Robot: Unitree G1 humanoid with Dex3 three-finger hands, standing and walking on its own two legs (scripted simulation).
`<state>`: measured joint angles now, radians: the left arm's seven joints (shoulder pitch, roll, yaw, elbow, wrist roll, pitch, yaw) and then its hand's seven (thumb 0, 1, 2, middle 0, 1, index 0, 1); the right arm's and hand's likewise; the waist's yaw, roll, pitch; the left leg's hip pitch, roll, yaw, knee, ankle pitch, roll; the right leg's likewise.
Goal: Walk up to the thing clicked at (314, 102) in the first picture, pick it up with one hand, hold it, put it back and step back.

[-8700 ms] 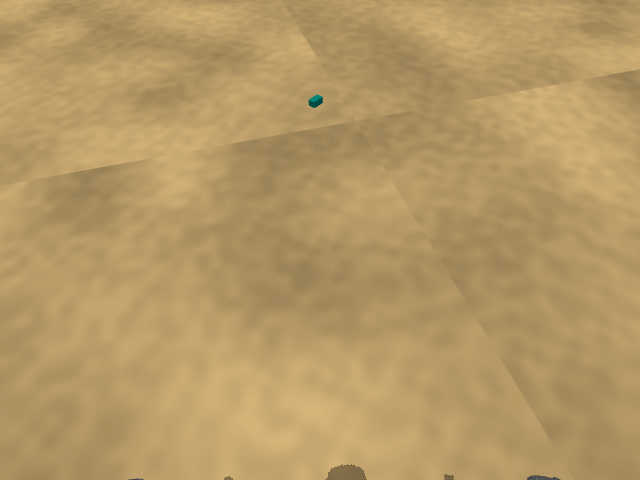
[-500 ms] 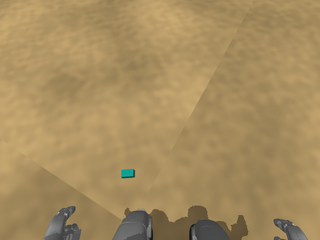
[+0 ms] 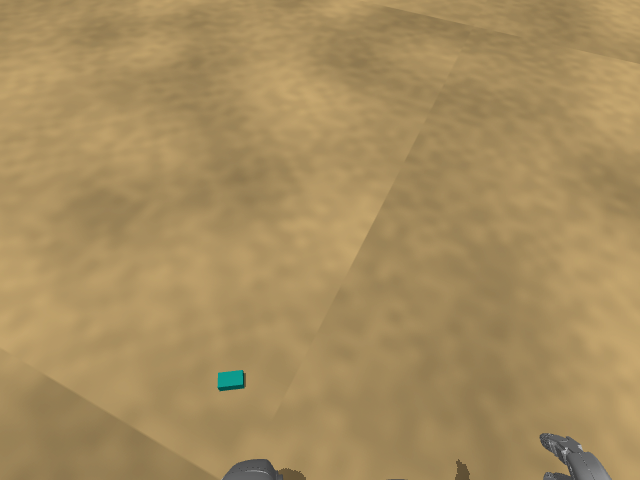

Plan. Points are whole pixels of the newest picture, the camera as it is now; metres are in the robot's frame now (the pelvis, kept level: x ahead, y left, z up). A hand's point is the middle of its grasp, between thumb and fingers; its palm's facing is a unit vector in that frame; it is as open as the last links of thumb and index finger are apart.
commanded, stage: walk up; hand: left
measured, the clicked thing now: (231, 380) +0.45 +0.27 -0.74
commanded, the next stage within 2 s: none
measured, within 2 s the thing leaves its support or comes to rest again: neither
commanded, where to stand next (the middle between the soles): +0.09 -0.02 m, yaw +5 degrees
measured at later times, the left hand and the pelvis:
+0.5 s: hand out of the picture +0.09 +0.28 -0.14, palm faces +0.07 -0.94 -0.34, open 7.4 cm; pelvis +0.05 +0.01 +0.02, yaw +6 degrees
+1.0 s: hand (151, 469) +0.14 +0.25 -0.14, palm faces +0.11 -0.91 -0.40, open 7.4 cm; pelvis +0.03 -0.02 -0.01, yaw +9 degrees
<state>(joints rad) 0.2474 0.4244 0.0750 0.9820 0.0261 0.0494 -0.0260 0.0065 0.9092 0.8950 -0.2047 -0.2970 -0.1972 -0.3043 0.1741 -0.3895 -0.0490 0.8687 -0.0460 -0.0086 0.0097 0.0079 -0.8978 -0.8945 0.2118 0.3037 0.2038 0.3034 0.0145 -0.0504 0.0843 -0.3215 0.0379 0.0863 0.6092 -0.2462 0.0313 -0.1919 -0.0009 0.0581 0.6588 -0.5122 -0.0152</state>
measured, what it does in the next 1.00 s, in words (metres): steps on the spot: left foot, then right foot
